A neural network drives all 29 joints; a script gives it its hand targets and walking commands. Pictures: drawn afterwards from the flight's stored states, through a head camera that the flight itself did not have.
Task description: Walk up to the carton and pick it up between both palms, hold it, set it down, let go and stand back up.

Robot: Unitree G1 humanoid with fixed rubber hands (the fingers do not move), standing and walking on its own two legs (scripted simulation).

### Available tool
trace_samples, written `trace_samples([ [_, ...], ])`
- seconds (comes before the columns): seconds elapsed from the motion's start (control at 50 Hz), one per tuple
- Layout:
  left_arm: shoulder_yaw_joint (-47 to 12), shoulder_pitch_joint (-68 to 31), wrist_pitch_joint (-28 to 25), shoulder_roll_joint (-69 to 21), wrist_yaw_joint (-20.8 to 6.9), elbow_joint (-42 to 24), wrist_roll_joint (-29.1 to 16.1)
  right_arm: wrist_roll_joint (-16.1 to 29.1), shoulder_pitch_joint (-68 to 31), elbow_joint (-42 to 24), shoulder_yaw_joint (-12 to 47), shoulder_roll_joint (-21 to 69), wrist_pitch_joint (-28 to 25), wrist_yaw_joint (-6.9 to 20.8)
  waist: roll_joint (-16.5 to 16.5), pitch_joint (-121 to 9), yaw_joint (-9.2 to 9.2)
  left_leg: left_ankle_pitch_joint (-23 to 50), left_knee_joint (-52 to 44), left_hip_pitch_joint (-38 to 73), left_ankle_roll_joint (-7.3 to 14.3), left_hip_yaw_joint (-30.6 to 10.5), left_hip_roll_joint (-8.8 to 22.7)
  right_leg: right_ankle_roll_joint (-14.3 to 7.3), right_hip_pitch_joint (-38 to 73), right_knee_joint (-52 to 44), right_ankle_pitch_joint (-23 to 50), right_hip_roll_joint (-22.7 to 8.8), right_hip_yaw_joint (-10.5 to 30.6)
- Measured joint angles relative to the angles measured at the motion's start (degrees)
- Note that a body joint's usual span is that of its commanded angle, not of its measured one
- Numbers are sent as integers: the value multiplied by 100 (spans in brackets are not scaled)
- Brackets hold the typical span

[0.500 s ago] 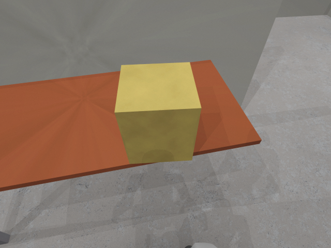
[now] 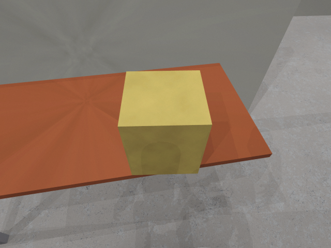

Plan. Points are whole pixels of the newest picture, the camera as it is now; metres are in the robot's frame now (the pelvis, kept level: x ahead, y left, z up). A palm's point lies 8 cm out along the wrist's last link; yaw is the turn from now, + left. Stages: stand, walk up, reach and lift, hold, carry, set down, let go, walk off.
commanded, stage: walk up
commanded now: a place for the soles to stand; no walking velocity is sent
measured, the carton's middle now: (164, 125) +0.44 +0.01 +0.00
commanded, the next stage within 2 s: none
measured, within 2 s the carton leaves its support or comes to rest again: neither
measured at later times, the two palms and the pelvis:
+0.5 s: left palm out of the picture +0.05 +0.26 -0.13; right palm out of the picture +0.04 -0.25 -0.13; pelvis +0.01 +0.00 +0.00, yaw +0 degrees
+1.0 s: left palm out of the picture +0.06 +0.26 -0.13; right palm out of the picture +0.02 -0.25 -0.14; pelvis +0.04 +0.01 +0.00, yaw -1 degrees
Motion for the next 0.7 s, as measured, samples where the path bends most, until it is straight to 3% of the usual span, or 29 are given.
trace_samples([
  [0.7, 22, 1, 63, 74, -40, 274, 64, -66, 32, 254, 28, -82, 55, -13, -4, -21, 40, -5, -146, 256, 35, -19, -4, -14, 246, -107, -44, -2, -21],
])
